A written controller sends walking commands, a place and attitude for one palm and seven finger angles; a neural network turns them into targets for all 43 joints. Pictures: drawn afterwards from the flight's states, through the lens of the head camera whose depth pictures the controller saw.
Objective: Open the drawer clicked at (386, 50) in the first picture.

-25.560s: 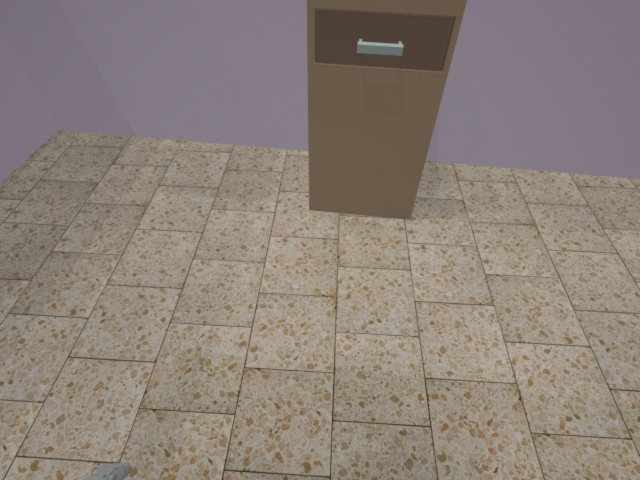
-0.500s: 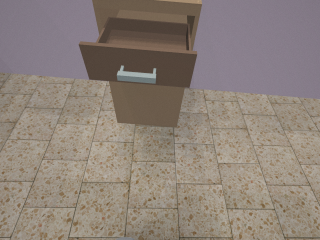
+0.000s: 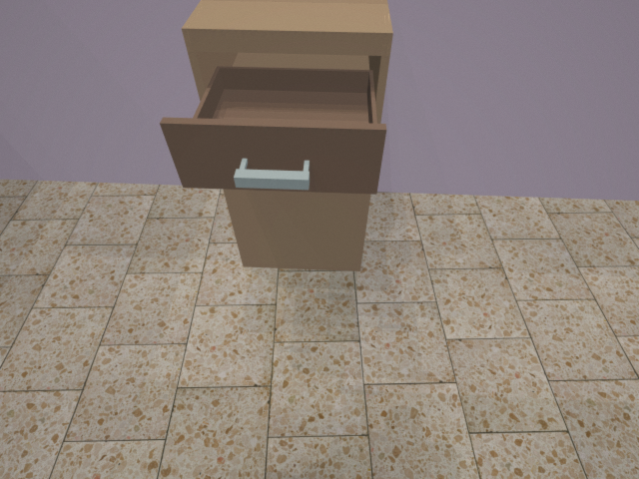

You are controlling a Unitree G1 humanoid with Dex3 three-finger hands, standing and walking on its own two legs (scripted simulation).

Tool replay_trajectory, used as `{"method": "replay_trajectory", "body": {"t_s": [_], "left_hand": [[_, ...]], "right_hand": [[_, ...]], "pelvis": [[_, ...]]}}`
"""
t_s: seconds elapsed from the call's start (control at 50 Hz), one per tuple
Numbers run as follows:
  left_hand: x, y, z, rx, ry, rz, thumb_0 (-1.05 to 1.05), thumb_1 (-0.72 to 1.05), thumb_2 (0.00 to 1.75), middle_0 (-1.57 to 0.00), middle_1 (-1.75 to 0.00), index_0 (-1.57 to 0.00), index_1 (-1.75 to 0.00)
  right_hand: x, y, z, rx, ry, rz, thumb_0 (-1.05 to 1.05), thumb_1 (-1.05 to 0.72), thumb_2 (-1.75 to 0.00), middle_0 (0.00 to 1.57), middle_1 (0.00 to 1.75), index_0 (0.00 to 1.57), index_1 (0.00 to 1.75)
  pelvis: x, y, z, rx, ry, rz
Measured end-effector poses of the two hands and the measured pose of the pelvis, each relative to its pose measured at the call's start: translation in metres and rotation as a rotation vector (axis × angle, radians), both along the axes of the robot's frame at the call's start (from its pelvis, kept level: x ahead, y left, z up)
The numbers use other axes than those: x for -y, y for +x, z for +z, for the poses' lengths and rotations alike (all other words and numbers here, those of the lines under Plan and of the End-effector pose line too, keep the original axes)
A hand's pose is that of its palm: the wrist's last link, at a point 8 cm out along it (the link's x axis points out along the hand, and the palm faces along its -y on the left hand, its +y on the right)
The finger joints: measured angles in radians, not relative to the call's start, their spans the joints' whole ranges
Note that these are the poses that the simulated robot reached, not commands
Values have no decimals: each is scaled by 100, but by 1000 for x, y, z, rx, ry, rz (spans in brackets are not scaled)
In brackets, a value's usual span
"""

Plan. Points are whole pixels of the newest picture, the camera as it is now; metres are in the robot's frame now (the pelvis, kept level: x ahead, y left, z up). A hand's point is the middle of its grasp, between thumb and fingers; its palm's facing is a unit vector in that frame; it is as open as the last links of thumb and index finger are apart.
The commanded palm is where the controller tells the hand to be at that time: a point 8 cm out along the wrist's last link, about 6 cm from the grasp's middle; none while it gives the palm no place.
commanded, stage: let the arm hang, fingers relaxed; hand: left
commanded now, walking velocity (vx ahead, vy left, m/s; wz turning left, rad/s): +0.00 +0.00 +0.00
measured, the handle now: (273, 171) +0.64 +0.13 -0.01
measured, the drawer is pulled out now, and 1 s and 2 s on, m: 0.28 0.28 0.28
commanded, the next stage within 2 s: look to check the result in 0.18 s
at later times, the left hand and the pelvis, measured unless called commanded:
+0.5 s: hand out of the picture +0.06 +0.20 -0.17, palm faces -0.02 -0.96 -0.27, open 7.4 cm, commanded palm none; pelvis +0.01 -0.01 +0.00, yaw +0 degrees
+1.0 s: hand out of the picture +0.09 +0.22 -0.16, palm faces -0.03 -0.95 -0.31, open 7.4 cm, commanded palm none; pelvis +0.01 -0.01 +0.00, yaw +0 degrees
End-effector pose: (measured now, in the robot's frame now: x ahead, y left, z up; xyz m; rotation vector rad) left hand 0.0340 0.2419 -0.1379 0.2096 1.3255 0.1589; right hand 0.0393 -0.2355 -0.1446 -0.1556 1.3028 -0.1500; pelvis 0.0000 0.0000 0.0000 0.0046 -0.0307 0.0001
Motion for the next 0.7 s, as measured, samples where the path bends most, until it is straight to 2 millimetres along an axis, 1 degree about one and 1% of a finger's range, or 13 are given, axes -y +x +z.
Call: {"method": "replay_trajectory", "body": {"t_s": [0.1,0.2,0.34,0.44,0.56,0.7], "left_hand": [[5,15,0,23,-9,-15,1,91,90,-20,-30,-20,-30],[5,23,1,28,-3,-19,1,91,90,-20,-30,-20,-30],[0,23,3,11,18,-19,1,91,90,-20,-30,-20,-30],[-3,21,4,-1,29,-17,1,91,90,-20,-30,-20,-30],[-6,21,5,-4,36,-16,1,91,90,-20,-30,-20,-30],[-10,27,7,8,42,-20,1,91,90,-20,-30,-20,-30]], "right_hand": [[8,0,2,-6,-15,-7,0,-91,-89,20,30,20,30],[15,-4,3,-28,-26,-12,0,-91,-89,20,30,20,30],[20,-10,3,-56,-31,-18,0,-91,-89,20,30,20,30],[23,-10,3,-64,-31,-18,0,-91,-89,20,30,20,30],[27,-4,5,-55,-39,-13,0,-91,-89,20,30,20,30],[35,8,8,-29,-58,-3,0,-91,-89,20,30,20,30]], "pelvis": [[3,3,1,-2,-1,-3],[6,5,1,-2,-2,-3],[9,7,2,-3,-3,-4],[11,8,2,-3,-4,-5],[11,9,3,-2,-4,-6],[12,9,3,-2,-5,-6]]}}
